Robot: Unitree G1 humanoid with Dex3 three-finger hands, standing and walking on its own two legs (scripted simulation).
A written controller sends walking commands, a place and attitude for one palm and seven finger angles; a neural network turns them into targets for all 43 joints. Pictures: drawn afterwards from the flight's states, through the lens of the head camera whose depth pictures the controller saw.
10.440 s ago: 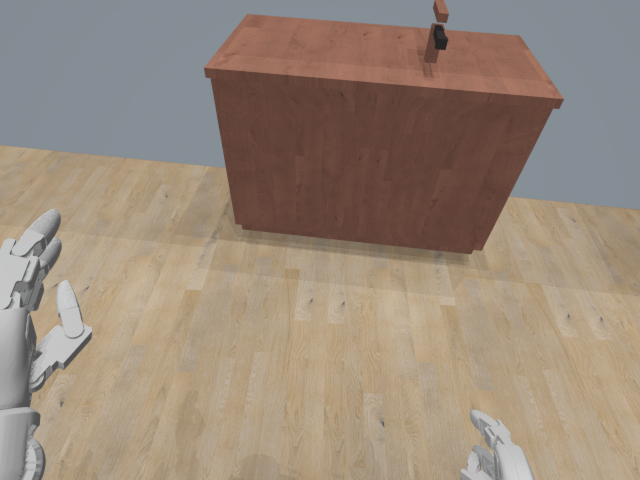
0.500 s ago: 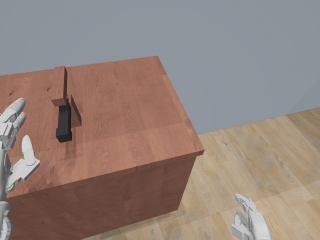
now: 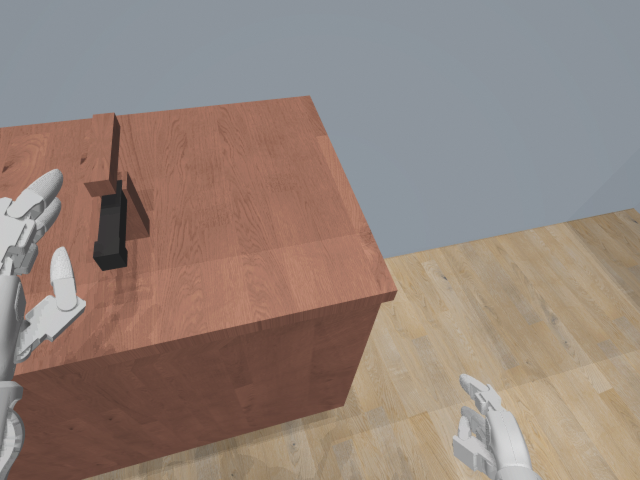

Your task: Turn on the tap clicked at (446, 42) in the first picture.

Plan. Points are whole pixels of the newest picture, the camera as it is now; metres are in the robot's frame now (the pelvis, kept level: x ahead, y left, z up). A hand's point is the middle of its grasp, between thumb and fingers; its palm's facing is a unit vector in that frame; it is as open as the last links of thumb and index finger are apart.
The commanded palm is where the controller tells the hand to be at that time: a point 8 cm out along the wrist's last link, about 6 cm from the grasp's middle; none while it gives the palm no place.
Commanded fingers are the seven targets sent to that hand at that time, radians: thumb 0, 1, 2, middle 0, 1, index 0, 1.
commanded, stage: come to a stop and stand still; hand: left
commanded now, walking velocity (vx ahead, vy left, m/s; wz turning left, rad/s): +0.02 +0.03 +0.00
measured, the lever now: (111, 254) +0.33 +0.30 +0.08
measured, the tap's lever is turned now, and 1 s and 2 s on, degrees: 0 0 0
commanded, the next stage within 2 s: look again from close up in 1.10 s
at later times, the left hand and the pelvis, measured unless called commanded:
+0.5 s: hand (58, 295) +0.22 +0.26 +0.17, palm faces +0.42 -0.85 -0.32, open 7.4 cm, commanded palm +0.16 +0.29 +0.17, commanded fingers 0.00 0.90 0.90 -0.20 -0.30 -0.20 -0.30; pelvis +0.00 +0.01 +0.00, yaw -1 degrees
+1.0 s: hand (48, 276) +0.24 +0.28 +0.16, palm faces +0.38 -0.86 -0.34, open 7.4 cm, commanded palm +0.18 +0.32 +0.17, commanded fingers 0.00 0.90 0.90 -0.20 -0.30 -0.20 -0.30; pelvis +0.02 +0.04 +0.00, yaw -1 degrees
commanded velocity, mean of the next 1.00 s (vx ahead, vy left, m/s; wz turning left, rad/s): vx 0.00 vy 0.00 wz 0.00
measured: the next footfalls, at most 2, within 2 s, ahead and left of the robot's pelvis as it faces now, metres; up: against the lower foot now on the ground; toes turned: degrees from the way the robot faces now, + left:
none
